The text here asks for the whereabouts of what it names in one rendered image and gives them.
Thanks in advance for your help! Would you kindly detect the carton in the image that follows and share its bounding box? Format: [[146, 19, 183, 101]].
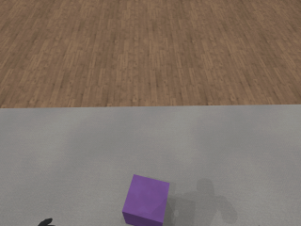
[[121, 174, 170, 226]]

